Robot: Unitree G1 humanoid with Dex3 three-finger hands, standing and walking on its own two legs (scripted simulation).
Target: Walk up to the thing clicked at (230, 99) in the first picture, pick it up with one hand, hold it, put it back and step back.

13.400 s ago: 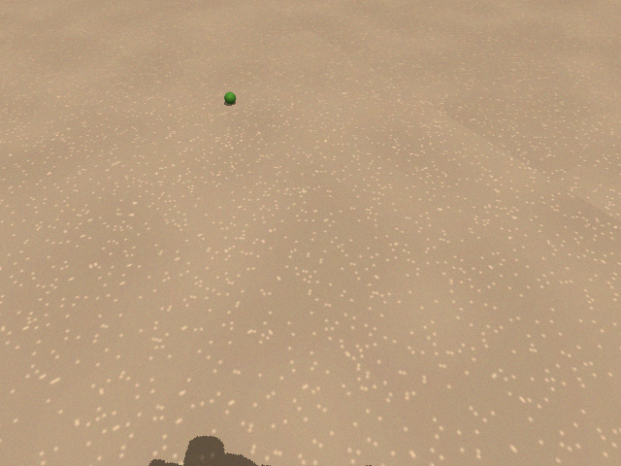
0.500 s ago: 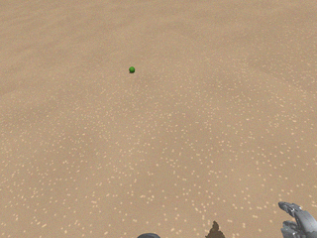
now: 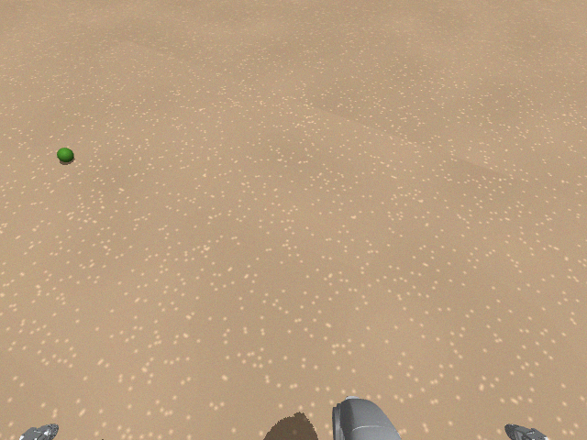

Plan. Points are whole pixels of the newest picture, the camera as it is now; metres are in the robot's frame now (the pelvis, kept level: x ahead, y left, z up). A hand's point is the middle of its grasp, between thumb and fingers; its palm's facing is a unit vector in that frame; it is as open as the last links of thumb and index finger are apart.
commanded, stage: walk up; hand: left
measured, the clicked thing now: (65, 155) +1.51 +1.08 -0.73
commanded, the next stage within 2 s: none
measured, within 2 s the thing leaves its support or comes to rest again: neither
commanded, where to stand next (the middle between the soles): +1.05 +1.28 m, yaw -60 degrees
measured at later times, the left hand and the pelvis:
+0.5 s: hand (53, 293) +0.41 +0.44 -0.14, palm faces -0.24 -0.80 -0.55, open 7.3 cm; pelvis +0.29 +0.16 -0.03, yaw -14 degrees
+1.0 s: hand (38, 179) +0.72 +0.58 -0.14, palm faces -0.38 -0.69 -0.61, open 7.3 cm; pelvis +0.50 +0.33 -0.04, yaw -26 degrees
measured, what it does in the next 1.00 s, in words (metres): walks ahead, turning right: right foot, then left foot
